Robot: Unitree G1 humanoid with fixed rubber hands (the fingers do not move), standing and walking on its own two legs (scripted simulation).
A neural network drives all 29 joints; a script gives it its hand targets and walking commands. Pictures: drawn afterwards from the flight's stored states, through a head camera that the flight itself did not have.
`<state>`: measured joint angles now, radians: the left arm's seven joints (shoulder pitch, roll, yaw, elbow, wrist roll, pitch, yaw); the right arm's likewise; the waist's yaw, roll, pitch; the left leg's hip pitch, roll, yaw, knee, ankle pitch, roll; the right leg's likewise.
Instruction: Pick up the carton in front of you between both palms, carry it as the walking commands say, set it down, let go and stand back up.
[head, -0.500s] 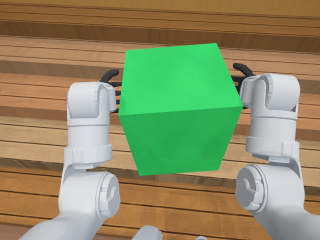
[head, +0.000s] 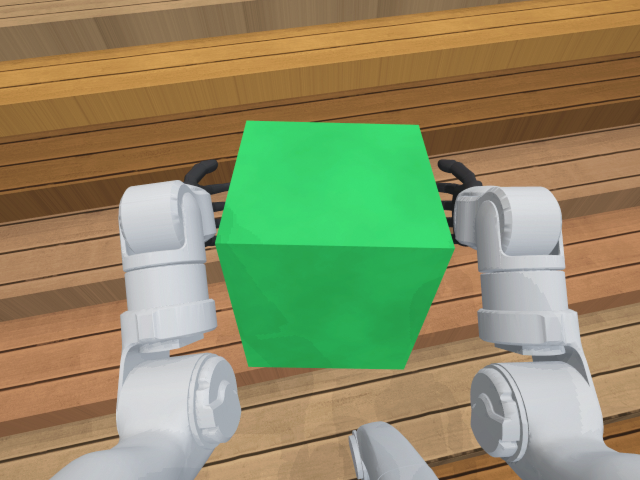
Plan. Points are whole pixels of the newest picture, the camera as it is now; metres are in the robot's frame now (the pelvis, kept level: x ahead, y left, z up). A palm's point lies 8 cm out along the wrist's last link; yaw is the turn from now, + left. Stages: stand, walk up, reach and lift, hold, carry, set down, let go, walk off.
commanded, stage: carry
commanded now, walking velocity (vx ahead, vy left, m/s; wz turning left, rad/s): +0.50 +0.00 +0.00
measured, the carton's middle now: (329, 251) +0.39 -0.05 +0.06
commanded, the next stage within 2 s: none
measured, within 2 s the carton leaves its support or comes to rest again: neither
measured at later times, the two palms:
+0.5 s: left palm (165, 3) +0.65 +0.11 +0.26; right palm out of the picture +0.69 -0.19 +0.27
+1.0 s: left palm out of the picture +0.98 +0.11 +0.37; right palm out of the picture +0.95 -0.19 +0.37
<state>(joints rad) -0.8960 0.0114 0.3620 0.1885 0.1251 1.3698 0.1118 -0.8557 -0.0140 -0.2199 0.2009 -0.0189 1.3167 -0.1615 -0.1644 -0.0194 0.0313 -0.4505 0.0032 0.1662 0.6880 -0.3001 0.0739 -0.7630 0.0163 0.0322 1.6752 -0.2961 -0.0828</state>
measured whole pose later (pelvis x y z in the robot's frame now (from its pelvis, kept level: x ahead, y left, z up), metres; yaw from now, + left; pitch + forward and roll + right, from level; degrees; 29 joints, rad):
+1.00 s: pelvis +0.58 -0.01 +0.22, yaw +0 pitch +4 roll +1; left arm -0.89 0.03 0.33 0.12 0.10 1.39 0.11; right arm -0.87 0.00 -0.23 0.14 -0.02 1.33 -0.18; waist -0.12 -0.04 0.03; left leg -0.42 0.02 0.15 0.68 -0.33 0.05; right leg -0.85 -0.02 0.00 1.64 -0.32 -0.09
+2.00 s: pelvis +1.19 -0.03 +0.44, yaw +0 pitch +4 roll +1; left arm -0.87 0.03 0.33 0.09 0.10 1.38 0.10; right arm -0.86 0.00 -0.22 0.12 -0.01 1.32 -0.16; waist -0.13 -0.03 0.02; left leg -0.32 0.00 0.15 0.60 -0.34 0.06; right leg -0.97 -0.02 -0.03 1.74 -0.41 -0.11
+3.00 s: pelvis +1.81 -0.02 +0.66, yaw -1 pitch +4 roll +0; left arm -0.91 0.04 0.31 0.11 0.08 1.38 0.11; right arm -0.92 -0.01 -0.26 0.14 -0.04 1.34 -0.16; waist -0.06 -0.02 0.00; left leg -0.41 0.00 0.16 0.58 -0.25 0.09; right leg -0.79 -0.06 -0.02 1.15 -0.30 -0.06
